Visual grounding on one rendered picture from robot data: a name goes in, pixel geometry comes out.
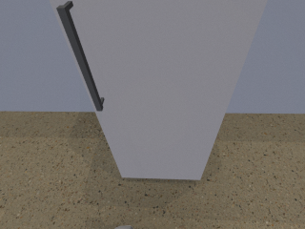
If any handle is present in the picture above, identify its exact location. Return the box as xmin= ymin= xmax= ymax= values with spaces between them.
xmin=56 ymin=1 xmax=105 ymax=112

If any fridge door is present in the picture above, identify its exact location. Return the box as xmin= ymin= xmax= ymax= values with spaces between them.
xmin=50 ymin=0 xmax=268 ymax=180

